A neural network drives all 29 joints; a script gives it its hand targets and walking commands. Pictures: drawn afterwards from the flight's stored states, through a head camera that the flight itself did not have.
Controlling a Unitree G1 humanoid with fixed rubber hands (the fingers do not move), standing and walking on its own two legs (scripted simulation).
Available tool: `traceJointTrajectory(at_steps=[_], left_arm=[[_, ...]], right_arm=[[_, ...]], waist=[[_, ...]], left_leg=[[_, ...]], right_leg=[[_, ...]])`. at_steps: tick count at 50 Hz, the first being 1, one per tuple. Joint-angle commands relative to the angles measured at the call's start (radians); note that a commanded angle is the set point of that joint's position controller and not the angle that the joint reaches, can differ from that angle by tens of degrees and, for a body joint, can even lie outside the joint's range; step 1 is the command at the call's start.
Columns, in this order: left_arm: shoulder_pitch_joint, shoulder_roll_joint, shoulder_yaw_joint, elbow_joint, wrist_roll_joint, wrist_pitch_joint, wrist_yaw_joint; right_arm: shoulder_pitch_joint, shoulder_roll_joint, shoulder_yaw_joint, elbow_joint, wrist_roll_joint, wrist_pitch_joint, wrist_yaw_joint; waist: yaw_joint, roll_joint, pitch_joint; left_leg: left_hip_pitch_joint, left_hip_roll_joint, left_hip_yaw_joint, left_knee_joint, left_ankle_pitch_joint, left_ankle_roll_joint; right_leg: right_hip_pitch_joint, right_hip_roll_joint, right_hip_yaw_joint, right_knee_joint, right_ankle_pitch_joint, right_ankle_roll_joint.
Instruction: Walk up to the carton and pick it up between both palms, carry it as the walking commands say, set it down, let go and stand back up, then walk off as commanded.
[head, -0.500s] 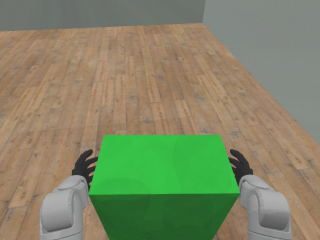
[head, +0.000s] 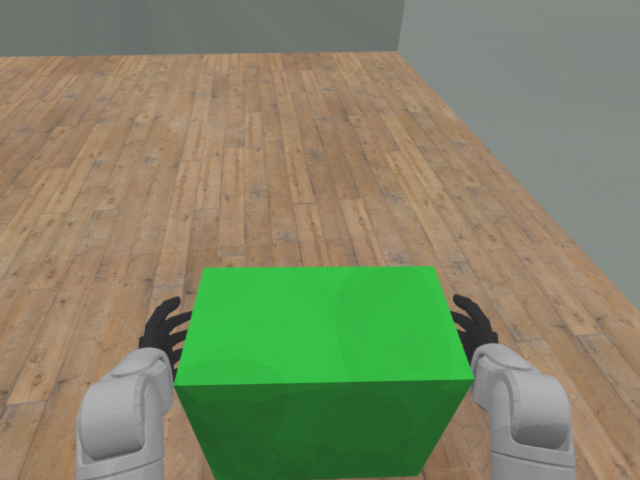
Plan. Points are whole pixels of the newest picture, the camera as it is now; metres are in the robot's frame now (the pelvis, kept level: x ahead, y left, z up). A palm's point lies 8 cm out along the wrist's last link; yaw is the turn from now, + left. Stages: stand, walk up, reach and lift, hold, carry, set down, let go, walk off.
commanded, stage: carry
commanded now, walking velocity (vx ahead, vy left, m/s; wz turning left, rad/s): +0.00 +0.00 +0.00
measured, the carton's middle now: (319, 380) +0.26 +0.00 +0.01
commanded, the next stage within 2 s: none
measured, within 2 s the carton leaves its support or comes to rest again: neither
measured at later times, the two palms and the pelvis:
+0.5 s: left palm (169, 335) +0.29 +0.18 +0.07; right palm (469, 336) +0.28 -0.19 +0.07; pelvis +0.03 +0.00 +0.00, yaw +0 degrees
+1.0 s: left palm (179, 318) +0.32 +0.18 +0.06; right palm (458, 318) +0.32 -0.19 +0.06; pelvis +0.06 +0.00 +0.00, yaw +0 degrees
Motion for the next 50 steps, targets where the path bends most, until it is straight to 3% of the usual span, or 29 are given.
traceJointTrajectory(at_steps=[1,14,28,50], left_arm=[[-0.522,-0.768,-0.749,-0.114,-0.344,-0.019,-0.186],[-0.517,-0.736,-0.702,-0.090,-0.312,-0.067,-0.173],[-0.465,-0.696,-0.671,-0.072,-0.286,-0.100,-0.160],[-0.449,-0.659,-0.620,0.017,-0.222,-0.238,-0.162]], right_arm=[[-0.494,0.755,0.743,-0.135,0.340,0.001,0.194],[-0.490,0.728,0.713,-0.114,0.314,-0.047,0.186],[-0.444,0.693,0.695,-0.118,0.286,-0.080,0.172],[-0.435,0.673,0.637,-0.025,0.211,-0.211,0.167]], waist=[[-0.004,0.019,-0.173],[-0.008,-0.002,-0.175],[-0.007,0.001,-0.207],[-0.009,-0.004,-0.208]], left_leg=[[0.051,0.059,-0.090,-0.138,-0.295,0.021],[0.071,0.057,-0.087,-0.120,-0.229,0.021],[0.135,0.067,-0.062,-0.064,0.001,0.030],[0.179,0.068,-0.055,-0.031,0.082,0.032]], right_leg=[[0.063,-0.064,0.109,-0.134,-0.286,-0.011],[0.058,-0.079,0.136,-0.142,-0.258,-0.019],[0.131,-0.087,0.110,-0.074,-0.020,-0.016],[0.166,-0.095,0.096,-0.051,0.065,-0.024]])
